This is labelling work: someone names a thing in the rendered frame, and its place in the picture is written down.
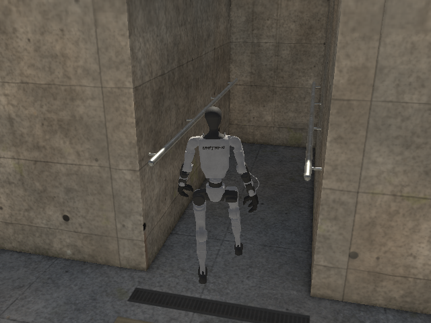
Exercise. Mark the robot left hand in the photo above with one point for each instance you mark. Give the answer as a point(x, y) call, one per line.
point(186, 187)

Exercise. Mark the robot left foot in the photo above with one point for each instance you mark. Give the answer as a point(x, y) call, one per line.
point(202, 278)

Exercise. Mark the robot left forearm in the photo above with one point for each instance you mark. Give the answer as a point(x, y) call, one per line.
point(183, 177)

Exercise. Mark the left robot upper arm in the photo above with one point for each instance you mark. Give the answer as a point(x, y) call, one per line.
point(189, 153)

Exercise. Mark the robot right forearm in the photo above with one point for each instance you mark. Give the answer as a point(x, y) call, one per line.
point(248, 183)

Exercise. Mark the left robot thigh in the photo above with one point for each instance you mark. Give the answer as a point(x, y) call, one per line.
point(199, 207)

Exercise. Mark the right robot upper arm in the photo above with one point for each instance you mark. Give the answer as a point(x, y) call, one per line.
point(238, 153)

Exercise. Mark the robot right hand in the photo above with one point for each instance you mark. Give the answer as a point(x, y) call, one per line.
point(254, 202)

